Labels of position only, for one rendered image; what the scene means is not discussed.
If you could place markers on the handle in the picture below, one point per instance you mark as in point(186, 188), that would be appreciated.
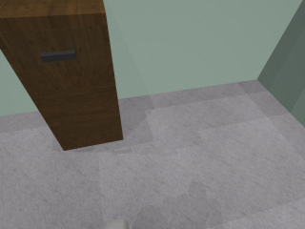
point(58, 56)

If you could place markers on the drawer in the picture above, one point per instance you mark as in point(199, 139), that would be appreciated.
point(25, 47)

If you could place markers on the cabinet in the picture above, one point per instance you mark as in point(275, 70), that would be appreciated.
point(79, 103)

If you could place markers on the robot left thigh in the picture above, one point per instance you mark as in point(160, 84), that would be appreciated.
point(119, 224)

